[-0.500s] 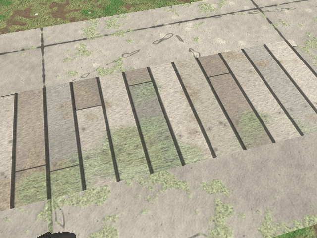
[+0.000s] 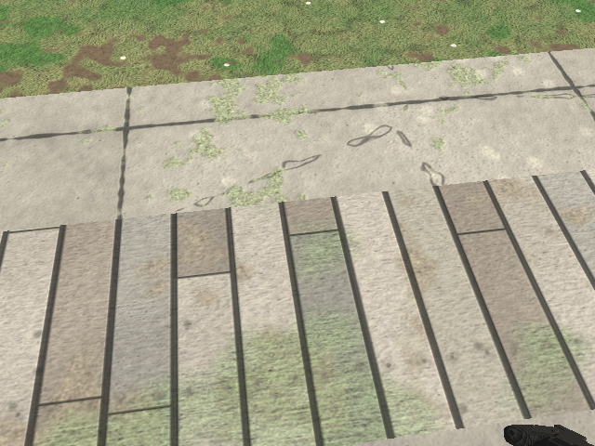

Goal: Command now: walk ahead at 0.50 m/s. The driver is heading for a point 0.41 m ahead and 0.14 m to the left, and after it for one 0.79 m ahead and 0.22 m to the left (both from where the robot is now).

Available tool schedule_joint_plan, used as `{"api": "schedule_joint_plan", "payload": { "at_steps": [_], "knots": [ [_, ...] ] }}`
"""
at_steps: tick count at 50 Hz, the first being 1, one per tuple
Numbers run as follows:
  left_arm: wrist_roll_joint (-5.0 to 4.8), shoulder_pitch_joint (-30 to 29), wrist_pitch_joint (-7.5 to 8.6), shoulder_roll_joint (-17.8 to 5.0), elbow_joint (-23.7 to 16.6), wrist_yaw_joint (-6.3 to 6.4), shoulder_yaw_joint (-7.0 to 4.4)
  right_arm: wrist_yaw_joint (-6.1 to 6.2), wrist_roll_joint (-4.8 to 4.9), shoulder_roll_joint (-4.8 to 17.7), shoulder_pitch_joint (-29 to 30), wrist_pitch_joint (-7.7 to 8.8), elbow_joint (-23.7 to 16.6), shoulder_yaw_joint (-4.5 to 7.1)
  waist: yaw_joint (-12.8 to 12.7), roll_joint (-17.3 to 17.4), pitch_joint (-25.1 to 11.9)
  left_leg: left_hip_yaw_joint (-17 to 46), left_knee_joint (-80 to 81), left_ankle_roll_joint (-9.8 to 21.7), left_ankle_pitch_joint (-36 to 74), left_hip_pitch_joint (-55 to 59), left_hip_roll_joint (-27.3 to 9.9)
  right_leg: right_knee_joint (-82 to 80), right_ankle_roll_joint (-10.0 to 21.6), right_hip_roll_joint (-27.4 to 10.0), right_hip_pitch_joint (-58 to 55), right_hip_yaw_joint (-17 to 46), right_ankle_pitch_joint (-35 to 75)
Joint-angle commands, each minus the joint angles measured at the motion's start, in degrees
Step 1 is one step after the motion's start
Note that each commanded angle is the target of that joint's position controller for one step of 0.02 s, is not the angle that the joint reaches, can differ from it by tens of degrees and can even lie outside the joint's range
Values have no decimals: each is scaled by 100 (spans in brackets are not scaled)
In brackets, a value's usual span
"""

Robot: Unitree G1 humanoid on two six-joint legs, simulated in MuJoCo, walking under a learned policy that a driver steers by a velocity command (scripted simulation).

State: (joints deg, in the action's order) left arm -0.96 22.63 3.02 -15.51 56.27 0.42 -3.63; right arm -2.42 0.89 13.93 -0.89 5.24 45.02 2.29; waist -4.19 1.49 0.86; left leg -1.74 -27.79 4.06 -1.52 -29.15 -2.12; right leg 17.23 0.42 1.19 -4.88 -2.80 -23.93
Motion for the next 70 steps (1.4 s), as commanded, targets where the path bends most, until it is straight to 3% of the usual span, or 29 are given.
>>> {"api": "schedule_joint_plan", "payload": {
  "at_steps": [1,2,3,4,6,10,14,18,21,25,26,27,28,29,30,31,34,43,48,51,53,54,55,56,57,58,59,64,70],
  "knots": [
    [128,-171,5,-681,-436,52,-58,106,-88,1483,-2253,43,263,510,1279,125,-1639,1133,-195,670,91,3563,-930,3366,450,-841,1612,60,3520],
    [93,570,143,75,-427,-26,145,68,-74,1741,-2429,22,395,549,828,1635,-2296,3902,536,1571,-1157,5303,-2075,5179,134,254,3866,317,-607],
    [-40,115,273,-590,-390,-60,4,68,-19,1172,-2349,22,332,393,1082,983,-2054,4103,937,1348,-1821,5153,-1925,5771,226,-24,4512,1020,-951],
    [-171,-436,355,-827,-579,-84,-69,95,-24,992,-1888,32,262,329,1018,740,-1218,3256,1060,1106,-1614,4415,-1759,5806,305,-303,4865,886,-451],
    [-60,-825,355,-733,-636,-22,-94,88,-107,764,-1194,47,151,260,678,99,-423,2192,1392,964,-529,2868,-1380,5220,256,-772,4459,680,402],
    [4,-649,108,-380,-605,5,-80,85,-111,734,-1134,127,268,248,319,257,-178,1375,1966,1008,36,1952,-1125,4471,102,-1027,3947,646,897],
    [106,-1483,115,-352,-904,3,-75,204,-70,909,-1489,78,443,293,487,114,94,976,2154,943,269,1986,-956,3116,-104,-992,4356,571,2095],
    [58,-2290,203,-250,-1115,-69,-18,274,6,1027,-1870,11,590,326,738,146,216,767,2048,777,89,1987,-764,1762,-197,-618,3898,389,2922],
    [10,-2691,276,-325,-1267,-157,-7,307,56,1023,-2119,-60,700,343,821,236,279,1014,1720,741,-86,2335,-947,1281,-169,-504,3779,491,2813],
    [-1,-1968,386,-731,-1134,-182,-162,359,57,1094,-1928,-163,659,398,278,441,-74,1305,794,479,459,2531,-1026,862,85,-350,2562,451,2092],
    [43,-1130,410,-1000,-909,-135,-296,351,18,884,-1916,-172,609,326,-72,311,-647,1083,-213,304,691,2191,-665,925,280,-471,1332,510,2071],
    [124,-163,404,-1427,-800,-81,-401,346,-115,495,-1970,-184,418,190,-368,-496,-1619,682,-2075,64,-702,1161,-149,1075,599,-1582,-320,1623,1902],
    [144,-16,334,-1705,-697,-116,-455,331,51,35,-2693,-82,272,81,56,-2304,-2184,486,-3773,-183,-3302,-833,539,274,1350,-2641,-1747,4145,538],
    [121,-219,337,-1050,-819,-129,-284,339,155,699,-2446,-49,384,226,-91,-1543,-1746,1029,-4500,-164,-3197,-1346,177,-31,1197,-2449,-1336,4171,-260],
    [89,-570,345,-735,-878,-115,-192,341,198,962,-1980,-49,265,311,-91,-1114,-1040,940,-4580,-105,-2653,-1563,-44,-96,958,-2289,-633,3234,-133],
    [114,-928,348,-629,-902,-122,-147,365,164,885,-1804,-77,252,318,80,-709,-683,843,-4453,-128,-2169,-1322,-290,-229,858,-2073,86,2605,479],
    [184,-1329,371,-407,-830,-104,-113,322,120,605,-1779,-234,184,360,396,-869,-225,814,-3948,-174,-1533,-747,-636,-695,825,-1710,1137,1404,1429],
    [152,-1033,325,-837,-633,49,-267,125,41,366,-618,-330,-350,267,190,-415,251,398,-1856,-307,235,-1043,-590,-1066,862,-1618,952,-336,2569],
    [23,-622,147,-1050,-514,63,-344,-44,44,379,115,-341,-747,216,-2,-403,493,-28,-1059,-96,-161,-1095,-409,-731,740,-1853,128,-750,3117],
    [-68,-763,28,-1291,-570,84,-411,-80,45,668,-310,-379,-795,360,415,-670,57,-479,-958,229,-989,-114,103,392,567,-1873,-133,-1014,5669],
    [-79,-869,-31,-1231,-628,99,-368,15,79,1246,-1985,-414,-355,700,1317,-458,-819,-486,-411,627,-649,2351,573,2720,241,-1517,773,-1250,5727],
    [167,-700,27,-672,-833,87,-200,145,94,1870,-2488,-460,-220,866,1214,742,-1189,1595,-233,1136,-779,4026,-647,4744,-83,-1004,2770,-1254,2226],
    [144,-548,262,-297,-1114,22,-35,98,56,2081,-2205,-347,-461,811,757,1329,-2014,4820,821,2141,-1867,5126,-1698,6162,-258,69,4468,63,-1126],
    [-101,-1283,448,-805,-1240,-51,-144,37,15,1532,-2235,-257,-477,640,1120,518,-1764,4558,1224,1824,-1841,5034,-1665,6377,-121,-208,5121,758,-808],
    [-189,-1500,545,-823,-1324,-77,-141,33,3,1304,-2051,-182,-444,572,1012,405,-1095,3704,1188,1611,-1450,4397,-1483,6066,31,-436,5311,684,-307],
    [-78,-1411,564,-782,-1194,-22,-144,43,-3,1108,-1550,-152,-522,506,701,-64,-671,2948,1127,1387,-440,3488,-1256,5575,31,-697,4934,672,122],
    [47,-1286,501,-877,-1084,15,-205,69,-53,877,-1142,-145,-621,427,471,-26,-452,2313,1100,1241,760,2752,-1076,5161,-23,-876,4453,651,331],
    [167,-1149,154,-566,-1073,49,-159,237,-113,1037,-1099,-129,-559,428,217,73,-449,1080,1171,1127,3331,1693,-700,4071,-348,-744,3689,410,1102],
    [116,-1969,192,-458,-1263,-99,-50,370,-96,960,-1371,-277,-297,354,642,325,-520,762,1037,699,2467,2005,-510,1882,-278,-412,3177,342,3007]
  ]
}}
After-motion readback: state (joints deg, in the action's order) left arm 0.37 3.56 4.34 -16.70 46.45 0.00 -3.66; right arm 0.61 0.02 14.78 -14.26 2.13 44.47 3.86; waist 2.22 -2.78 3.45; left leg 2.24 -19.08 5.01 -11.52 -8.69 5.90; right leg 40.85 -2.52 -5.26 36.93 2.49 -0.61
